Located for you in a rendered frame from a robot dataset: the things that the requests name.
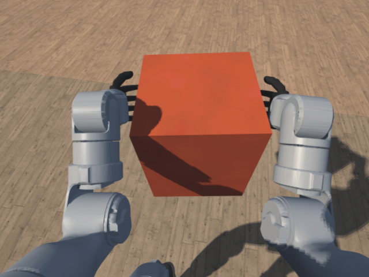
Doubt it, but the robot right upper arm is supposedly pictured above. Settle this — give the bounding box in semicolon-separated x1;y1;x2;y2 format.
260;196;369;277

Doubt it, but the right robot hand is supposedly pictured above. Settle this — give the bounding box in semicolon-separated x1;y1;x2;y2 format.
260;76;289;129

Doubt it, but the left robot shin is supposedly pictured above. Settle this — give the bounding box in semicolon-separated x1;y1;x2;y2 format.
150;260;164;267

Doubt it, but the left robot hand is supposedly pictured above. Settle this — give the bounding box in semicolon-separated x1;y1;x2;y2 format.
110;71;138;121

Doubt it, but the carton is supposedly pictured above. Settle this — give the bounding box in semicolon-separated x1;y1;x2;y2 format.
129;52;272;197

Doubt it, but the left robot thigh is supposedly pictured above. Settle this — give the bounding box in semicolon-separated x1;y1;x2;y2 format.
129;263;169;277

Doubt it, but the right robot forearm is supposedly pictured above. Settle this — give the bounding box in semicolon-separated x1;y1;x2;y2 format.
269;94;336;239

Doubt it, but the left robot forearm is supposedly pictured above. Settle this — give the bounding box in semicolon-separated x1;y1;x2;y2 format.
62;89;129;232

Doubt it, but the robot left upper arm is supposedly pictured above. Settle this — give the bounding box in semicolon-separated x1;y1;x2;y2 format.
0;192;131;277

